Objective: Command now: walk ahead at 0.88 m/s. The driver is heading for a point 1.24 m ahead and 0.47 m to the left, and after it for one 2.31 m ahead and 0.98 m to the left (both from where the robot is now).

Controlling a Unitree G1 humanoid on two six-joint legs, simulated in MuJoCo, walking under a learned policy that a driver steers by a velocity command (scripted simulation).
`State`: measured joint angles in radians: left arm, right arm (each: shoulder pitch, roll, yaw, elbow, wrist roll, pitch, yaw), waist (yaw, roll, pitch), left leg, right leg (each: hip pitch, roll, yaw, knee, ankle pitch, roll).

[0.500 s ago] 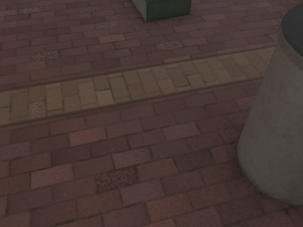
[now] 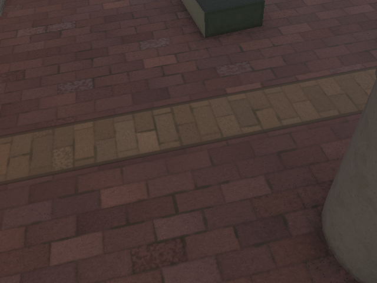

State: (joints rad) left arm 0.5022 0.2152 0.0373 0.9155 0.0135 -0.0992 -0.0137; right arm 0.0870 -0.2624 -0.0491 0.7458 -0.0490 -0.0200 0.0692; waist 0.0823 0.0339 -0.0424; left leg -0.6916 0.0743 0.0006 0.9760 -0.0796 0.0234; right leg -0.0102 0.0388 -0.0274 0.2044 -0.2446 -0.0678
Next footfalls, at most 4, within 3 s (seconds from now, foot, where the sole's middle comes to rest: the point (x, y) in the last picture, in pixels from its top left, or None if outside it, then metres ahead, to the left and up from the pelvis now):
0.24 left None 0.40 0.14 -0.79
0.70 right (228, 203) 0.86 -0.02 -0.79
1.16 left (159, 147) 1.15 0.31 -0.79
1.58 right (128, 90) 1.57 0.54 -0.79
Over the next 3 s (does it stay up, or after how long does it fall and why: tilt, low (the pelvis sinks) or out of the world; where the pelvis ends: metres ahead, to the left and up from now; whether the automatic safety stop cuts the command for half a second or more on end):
stays up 2.31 1.16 -0.01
